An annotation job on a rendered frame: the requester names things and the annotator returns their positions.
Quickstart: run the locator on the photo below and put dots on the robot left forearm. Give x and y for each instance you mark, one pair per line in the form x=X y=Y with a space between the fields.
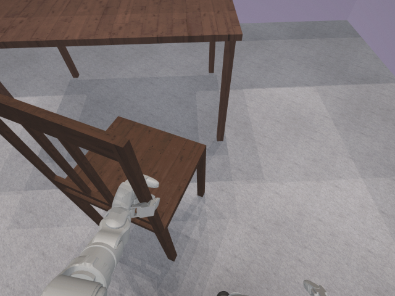
x=100 y=257

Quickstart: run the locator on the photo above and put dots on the table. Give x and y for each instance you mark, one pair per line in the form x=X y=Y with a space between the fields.
x=61 y=23

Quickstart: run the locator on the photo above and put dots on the robot right hand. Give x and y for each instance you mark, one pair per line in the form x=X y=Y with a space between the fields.
x=313 y=289

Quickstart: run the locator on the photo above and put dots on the robot left hand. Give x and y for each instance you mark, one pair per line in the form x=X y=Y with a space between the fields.
x=125 y=197

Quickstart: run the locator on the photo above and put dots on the chair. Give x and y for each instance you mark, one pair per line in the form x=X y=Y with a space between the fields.
x=127 y=150

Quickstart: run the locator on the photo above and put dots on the robot left upper arm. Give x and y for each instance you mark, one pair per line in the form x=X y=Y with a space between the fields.
x=72 y=286

